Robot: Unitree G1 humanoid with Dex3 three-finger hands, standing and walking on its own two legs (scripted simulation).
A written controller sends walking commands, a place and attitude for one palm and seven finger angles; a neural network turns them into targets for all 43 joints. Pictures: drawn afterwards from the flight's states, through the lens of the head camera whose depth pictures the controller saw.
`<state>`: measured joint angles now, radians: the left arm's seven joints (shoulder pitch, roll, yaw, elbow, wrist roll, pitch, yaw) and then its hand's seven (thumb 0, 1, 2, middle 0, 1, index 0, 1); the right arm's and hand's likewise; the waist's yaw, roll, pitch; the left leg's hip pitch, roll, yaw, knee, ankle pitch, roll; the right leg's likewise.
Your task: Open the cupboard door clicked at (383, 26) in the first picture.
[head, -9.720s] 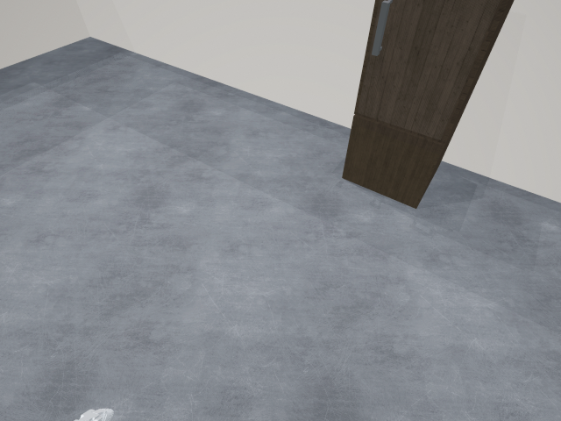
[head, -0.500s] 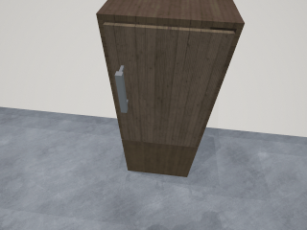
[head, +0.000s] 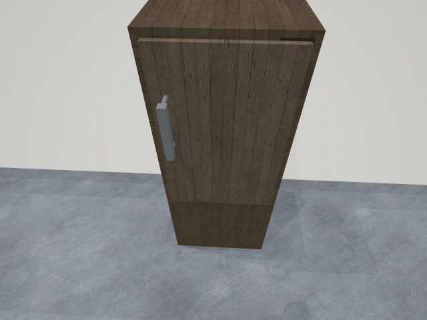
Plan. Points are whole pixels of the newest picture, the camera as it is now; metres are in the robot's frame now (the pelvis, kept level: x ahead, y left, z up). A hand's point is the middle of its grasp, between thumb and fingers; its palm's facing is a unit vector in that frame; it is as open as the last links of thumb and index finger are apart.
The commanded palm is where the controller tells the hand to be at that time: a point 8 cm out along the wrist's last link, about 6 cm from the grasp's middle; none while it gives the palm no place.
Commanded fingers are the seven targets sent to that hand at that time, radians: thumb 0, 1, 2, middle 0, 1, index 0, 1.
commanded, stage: come to a stop and stand still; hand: left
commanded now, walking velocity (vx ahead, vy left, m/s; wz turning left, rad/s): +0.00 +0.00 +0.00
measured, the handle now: (168, 129) +0.56 +0.16 +0.04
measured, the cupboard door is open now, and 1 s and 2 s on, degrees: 0 0 0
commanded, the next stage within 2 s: look again from close up in 0.34 s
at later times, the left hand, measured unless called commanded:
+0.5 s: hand out of the picture +0.00 +0.21 -0.16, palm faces -0.01 -0.97 -0.22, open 7.4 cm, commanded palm none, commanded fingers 0.00 0.90 0.90 -0.20 -0.30 -0.20 -0.30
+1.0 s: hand out of the picture +0.07 +0.21 -0.16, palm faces -0.02 -0.96 -0.26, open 7.4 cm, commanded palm none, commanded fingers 0.00 0.90 0.90 -0.20 -0.30 -0.20 -0.30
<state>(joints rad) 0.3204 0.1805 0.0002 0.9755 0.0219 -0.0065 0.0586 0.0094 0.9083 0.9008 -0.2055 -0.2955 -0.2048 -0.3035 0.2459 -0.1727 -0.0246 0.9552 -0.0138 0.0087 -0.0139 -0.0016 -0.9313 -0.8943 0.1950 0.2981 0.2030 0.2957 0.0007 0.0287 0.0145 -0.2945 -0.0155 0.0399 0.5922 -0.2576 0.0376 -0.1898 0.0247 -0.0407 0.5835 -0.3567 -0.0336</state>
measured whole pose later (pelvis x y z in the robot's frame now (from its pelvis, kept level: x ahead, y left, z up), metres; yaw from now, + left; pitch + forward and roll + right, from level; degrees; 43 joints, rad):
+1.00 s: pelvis +0.03 +0.01 +0.01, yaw +0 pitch +0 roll +1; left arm 0.21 0.25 -0.02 1.08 0.02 -0.01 0.02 0.01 0.90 0.90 -0.21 -0.30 -0.20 -0.30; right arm 0.15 -0.23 0.02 1.10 -0.01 -0.03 -0.01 0.00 -0.91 -0.89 0.20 0.30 0.21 0.30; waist 0.02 -0.02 0.02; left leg -0.21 -0.04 0.05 0.41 -0.20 0.05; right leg -0.12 0.00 -0.02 0.43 -0.31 -0.02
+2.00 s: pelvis -0.02 +0.01 -0.05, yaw +0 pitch +11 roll -3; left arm 0.22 0.34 0.34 0.25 -0.38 -0.40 -0.45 0.00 -0.04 0.50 -0.27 -0.90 -0.27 -0.91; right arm 0.30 -0.28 0.00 0.61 0.04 -0.24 -0.07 0.01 -0.91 -0.89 0.20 0.30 0.21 0.30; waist -0.01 0.02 -0.11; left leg -0.79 0.01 0.02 0.98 -0.39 0.05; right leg -0.66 0.03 -0.08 0.95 -0.48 -0.03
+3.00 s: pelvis -0.01 +0.01 -0.02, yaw +0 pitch +7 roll -2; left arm -0.04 0.43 0.41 0.42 -0.35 -0.24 -0.50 -0.01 -0.50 0.30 -0.31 -1.20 -0.30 -1.20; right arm 0.30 -0.28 0.04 0.58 0.05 -0.19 -0.08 0.01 -0.91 -0.89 0.20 0.30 0.21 0.30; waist -0.01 0.02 -0.07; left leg -0.61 0.00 0.02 0.81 -0.33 0.05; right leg -0.48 0.03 -0.08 0.76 -0.41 -0.03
